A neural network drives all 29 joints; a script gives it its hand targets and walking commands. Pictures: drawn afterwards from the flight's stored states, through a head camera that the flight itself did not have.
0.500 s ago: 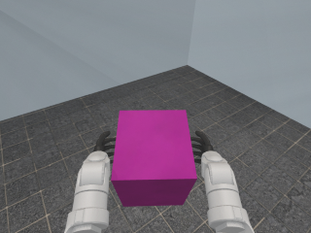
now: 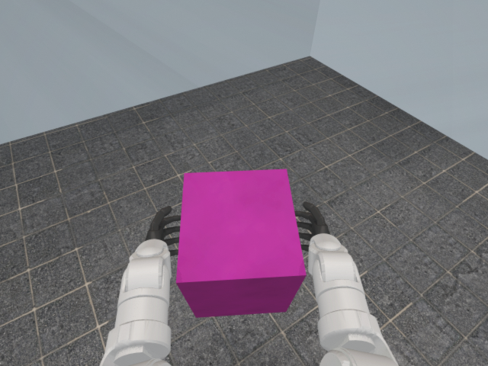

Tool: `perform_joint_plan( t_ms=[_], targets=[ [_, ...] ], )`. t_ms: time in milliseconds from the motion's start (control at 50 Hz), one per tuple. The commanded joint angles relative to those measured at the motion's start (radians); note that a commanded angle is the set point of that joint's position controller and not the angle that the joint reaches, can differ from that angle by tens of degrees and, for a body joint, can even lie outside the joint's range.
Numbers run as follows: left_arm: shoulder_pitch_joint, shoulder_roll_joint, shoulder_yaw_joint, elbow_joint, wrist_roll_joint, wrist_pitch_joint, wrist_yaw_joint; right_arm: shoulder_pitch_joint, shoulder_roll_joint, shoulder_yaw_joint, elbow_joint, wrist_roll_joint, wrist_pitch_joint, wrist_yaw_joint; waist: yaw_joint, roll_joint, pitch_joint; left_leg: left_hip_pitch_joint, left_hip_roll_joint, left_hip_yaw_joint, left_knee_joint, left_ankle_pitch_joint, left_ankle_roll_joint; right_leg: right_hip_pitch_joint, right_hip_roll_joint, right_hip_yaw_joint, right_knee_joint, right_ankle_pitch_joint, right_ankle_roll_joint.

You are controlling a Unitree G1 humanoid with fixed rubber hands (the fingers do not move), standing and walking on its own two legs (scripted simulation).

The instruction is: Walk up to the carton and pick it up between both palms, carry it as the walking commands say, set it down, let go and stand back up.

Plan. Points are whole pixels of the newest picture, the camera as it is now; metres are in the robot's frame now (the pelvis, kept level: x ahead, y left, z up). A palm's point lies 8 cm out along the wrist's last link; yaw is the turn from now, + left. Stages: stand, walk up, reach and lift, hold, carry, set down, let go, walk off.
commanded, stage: set down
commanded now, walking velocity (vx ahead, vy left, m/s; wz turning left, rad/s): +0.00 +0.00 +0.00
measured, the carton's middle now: (238, 247) +0.35 +0.03 -0.07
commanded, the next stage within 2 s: none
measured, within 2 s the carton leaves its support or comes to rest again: neither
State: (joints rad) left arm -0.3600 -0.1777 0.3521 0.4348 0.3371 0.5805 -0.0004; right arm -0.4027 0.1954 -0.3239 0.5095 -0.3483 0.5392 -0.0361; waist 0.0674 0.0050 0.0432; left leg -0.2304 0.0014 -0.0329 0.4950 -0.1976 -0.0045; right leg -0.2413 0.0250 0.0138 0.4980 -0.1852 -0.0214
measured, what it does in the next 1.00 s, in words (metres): lowers itself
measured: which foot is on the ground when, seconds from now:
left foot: down 0.00-1.00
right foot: down 0.00-1.00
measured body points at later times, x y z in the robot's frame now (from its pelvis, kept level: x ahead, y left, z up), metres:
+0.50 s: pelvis +0.00 +0.02 -0.04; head +0.14 +0.01 +0.39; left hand +0.36 +0.17 -0.09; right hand +0.37 -0.12 -0.09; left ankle +0.05 +0.13 -0.74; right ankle +0.06 -0.10 -0.74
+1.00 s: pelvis -0.02 +0.01 -0.11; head +0.16 +0.00 +0.30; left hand +0.39 +0.17 -0.16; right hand +0.40 -0.12 -0.17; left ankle +0.05 +0.13 -0.74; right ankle +0.06 -0.10 -0.74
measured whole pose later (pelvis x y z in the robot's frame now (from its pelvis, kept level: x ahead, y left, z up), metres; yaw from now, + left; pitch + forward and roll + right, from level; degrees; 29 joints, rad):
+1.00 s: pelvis -0.02 +0.01 -0.11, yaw -1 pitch +31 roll +1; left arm -0.67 -0.16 0.50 0.57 0.30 0.29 0.02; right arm -0.66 0.18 -0.44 0.57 -0.31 0.29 -0.08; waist 0.06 -0.02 -0.16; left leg -1.30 -0.04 -0.03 1.16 -0.40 -0.01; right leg -1.32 0.06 0.07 1.17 -0.38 0.00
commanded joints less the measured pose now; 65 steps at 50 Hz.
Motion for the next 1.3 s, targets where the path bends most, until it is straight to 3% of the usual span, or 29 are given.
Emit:
perform_joint_plan(
  t_ms=[0,40,100,140,220,260,420,440,460,540,580,620,640,660,700,720,800,820,840,860,940,980,1000,1020,1040,1060,1100,1260,1280],
  targets=[
    [-0.729,-0.887,-0.398,0.158,-0.136,-0.139,-0.3,-0.72,1.023,0.369,0.106,0.184,-0.137,0.259,-0.028,-0.029,-0.362,-0.094,-0.095,-0.01,0.014,-0.183,0.044,-0.006,0.043,0.09,-0.038,-0.273,0.008],
    [-0.752,-0.887,-0.343,0.218,-0.119,-0.145,-0.295,-0.744,0.984,0.334,0.143,0.156,-0.144,0.257,-0.014,-0.015,-0.393,-0.165,-0.099,-0.009,0.035,-0.187,0.037,0.004,0.041,0.09,-0.011,-0.262,0.004],
    [-0.751,-0.902,-0.296,0.28,-0.086,-0.131,-0.278,-0.737,0.912,0.228,0.204,0.08,-0.13,0.253,-0.07,-0.023,-0.335,-0.16,-0.077,-0.032,0.014,-0.281,0.028,-0.076,0.072,0.039,0.031,-0.304,0.011],
    [-0.733,-0.906,-0.257,0.31,-0.06,-0.129,-0.263,-0.782,0.849,0.218,0.211,0.073,-0.132,0.27,-0.033,0.043,-0.31,-0.192,-0.061,-0.051,0.007,-0.301,0.021,-0.147,0.079,0.026,0.08,-0.277,0.001],
    [-0.749,-0.872,-0.228,0.24,-0.042,-0.174,-0.229,-0.751,0.889,0.23,0.232,0.087,-0.161,0.284,0.019,0.015,-0.359,-0.204,-0.081,-0.02,0.079,-0.159,0.004,-0.22,0.082,0.029,0.111,-0.177,-0.001],
    [-0.789,-0.856,-0.231,0.236,-0.043,-0.203,-0.228,-0.772,0.88,0.235,0.245,0.089,-0.179,0.276,0.0,0.014,-0.392,-0.246,-0.088,-0.013,0.115,-0.138,0.015,-0.24,0.083,0.03,0.123,-0.175,0.005],
    [-0.686,-0.931,-0.445,0.145,-0.135,-0.33,-0.204,-0.642,0.882,0.385,0.151,0.118,-0.311,0.254,-0.04,0.017,-0.783,-0.213,-0.109,-0.022,0.258,0.344,-0.018,-0.368,0.107,0.028,0.264,0.218,0.018],
    [-0.651,-0.934,-0.464,0.138,-0.129,-0.341,-0.2,-0.646,0.886,0.435,0.123,0.13,-0.327,0.25,0.014,0.055,-0.845,-0.222,-0.124,-0.018,0.275,0.377,-0.019,-0.379,0.106,0.041,0.29,0.229,0.018],
    [-0.629,-0.917,-0.482,0.129,-0.15,-0.361,-0.198,-0.656,0.895,0.457,0.104,0.133,-0.337,0.249,-0.022,-0.052,-0.849,-0.229,-0.109,-0.03,0.294,0.408,-0.017,-0.404,0.117,0.029,0.305,0.255,0.029],
    [-0.694,-0.886,-0.596,0.026,-0.21,-0.418,-0.209,-0.573,0.909,0.568,0.045,0.167,-0.382,0.216,-0.035,-0.066,-1.056,-0.359,-0.131,-0.024,0.367,0.435,-0.018,-0.313,0.117,0.046,0.391,0.414,0.039],
    [-0.672,-0.884,-0.596,0.068,-0.186,-0.415,-0.207,-0.61,0.883,0.563,0.042,0.164,-0.387,0.208,-0.006,-0.013,-1.031,-0.413,-0.133,-0.01,0.395,0.415,-0.026,-0.411,0.112,0.066,0.406,0.359,0.034],
    [-0.754,-0.849,-0.589,0.042,-0.215,-0.421,-0.214,-0.632,0.897,0.564,0.022,0.169,-0.383,0.195,-0.046,-0.058,-1.049,-0.492,-0.135,-0.011,0.435,0.311,-0.012,-0.428,0.122,0.055,0.447,0.299,0.035],
    [-0.707,-0.879,-0.594,0.08,-0.199,-0.406,-0.212,-0.693,0.9,0.603,0.001,0.185,-0.38,0.192,0.014,-0.036,-1.059,-0.519,-0.146,-0.004,0.452,0.27,-0.013,-0.446,0.123,0.07,0.461,0.232,0.029],
    [-0.763,-0.866,-0.59,0.073,-0.217,-0.396,-0.211,-0.684,0.902,0.591,0.038,0.181,-0.363,0.192,-0.021,-0.055,-1.018,-0.52,-0.141,-0.001,0.453,0.211,-0.01,-0.481,0.125,0.056,0.454,0.163,0.03],
    [-0.711,-0.885,-0.567,0.105,-0.204,-0.37,-0.218,-0.668,0.93,0.568,0.056,0.174,-0.338,0.188,0.014,-0.057,-0.997,-0.604,-0.146,0.012,0.483,0.176,-0.009,-0.48,0.122,0.063,0.472,0.148,0.032],
    [-0.758,-0.868,-0.56,0.119,-0.201,-0.354,-0.22,-0.678,0.917,0.551,0.047,0.16,-0.329,0.19,-0.03,-0.059,-0.976,-0.578,-0.137,0.017,0.488,0.108,-0.006,-0.566,0.131,0.044,0.478,0.063,0.038],
    [-0.804,-0.858,-0.485,0.17,-0.163,-0.32,-0.237,-0.773,0.957,0.505,0.127,0.18,-0.288,0.197,0.045,-0.028,-0.854,-0.757,-0.142,0.036,0.521,-0.076,0.011,-0.64,0.123,0.062,0.511,-0.108,0.021],
    [-0.822,-0.873,-0.473,0.194,-0.171,-0.308,-0.236,-0.764,0.94,0.473,0.147,0.163,-0.28,0.195,-0.003,-0.037,-0.841,-0.74,-0.147,0.033,0.533,-0.094,0.011,-0.652,0.128,0.063,0.497,-0.131,0.024],
    [-0.828,-0.858,-0.434,0.226,-0.154,-0.302,-0.236,-0.827,0.928,0.461,0.159,0.152,-0.268,0.198,0.058,-0.065,-0.8,-0.793,-0.146,0.042,0.522,-0.14,0.006,-0.682,0.128,0.03,0.514,-0.185,0.034],
    [-0.864,-0.85,-0.443,0.201,-0.169,-0.303,-0.244,-0.799,0.953,0.438,0.165,0.157,-0.267,0.197,-0.001,-0.053,-0.835,-0.815,-0.148,0.046,0.542,-0.122,0.008,-0.655,0.135,0.043,0.531,-0.123,0.026],
    [-0.839,-0.883,-0.429,0.237,-0.161,-0.288,-0.245,-0.832,0.97,0.457,0.14,0.19,-0.277,0.189,0.038,-0.018,-0.961,-0.759,-0.149,0.031,0.588,-0.018,0.003,-0.708,0.138,0.034,0.594,-0.05,0.022],
    [-0.889,-0.913,-0.427,0.238,-0.182,-0.299,-0.241,-0.861,0.96,0.463,0.168,0.185,-0.277,0.184,0.005,-0.039,-1.012,-0.778,-0.153,0.039,0.631,-0.01,-0.002,-0.72,0.137,0.024,0.618,-0.06,0.028],
    [-0.871,-0.893,-0.433,0.221,-0.203,-0.31,-0.242,-0.871,0.966,0.477,0.157,0.195,-0.28,0.18,0.043,-0.079,-1.032,-0.811,-0.159,0.029,0.642,0.04,-0.003,-0.711,0.136,0.028,0.631,-0.013,0.033],
    [-0.87,-0.885,-0.42,0.261,-0.205,-0.309,-0.242,-0.9,0.915,0.464,0.137,0.181,-0.291,0.171,-0.006,-0.07,-0.996,-0.832,-0.15,0.026,0.658,0.038,-0.004,-0.789,0.134,0.017,0.651,-0.027,0.04],
    [-0.834,-0.883,-0.401,0.257,-0.195,-0.315,-0.237,-0.912,0.944,0.472,0.142,0.189,-0.292,0.171,0.044,-0.112,-1.013,-0.84,-0.161,0.025,0.669,0.051,-0.01,-0.793,0.143,0.016,0.654,-0.023,0.042],
    [-0.912,-0.882,-0.422,0.242,-0.205,-0.316,-0.239,-0.882,0.923,0.441,0.172,0.184,-0.295,0.166,-0.006,-0.072,-0.998,-0.897,-0.158,0.028,0.684,0.014,-0.012,-0.784,0.139,0.023,0.661,-0.031,0.037],
    [-0.884,-0.876,-0.431,0.257,-0.212,-0.316,-0.235,-0.951,0.895,0.502,0.081,0.221,-0.312,0.165,0.023,-0.039,-1.075,-0.85,-0.162,0.035,0.716,0.057,-0.013,-0.84,0.147,0.014,0.716,-0.004,0.04],
    [-1.019,-0.832,-0.482,0.178,-0.247,-0.317,-0.207,-0.927,0.92,0.483,0.161,0.222,-0.292,0.14,-0.009,-0.03,-1.171,-0.946,-0.17,0.057,0.813,-0.001,-0.035,-0.892,0.165,-0.003,0.808,-0.037,0.047],
    [-1.024,-0.814,-0.48,0.183,-0.238,-0.314,-0.207,-0.99,0.9,0.497,0.129,0.239,-0.293,0.142,0.031,-0.034,-1.194,-0.947,-0.162,0.065,0.831,0.03,-0.034,-0.912,0.165,0.004,0.827,-0.029,0.046]
  ],
)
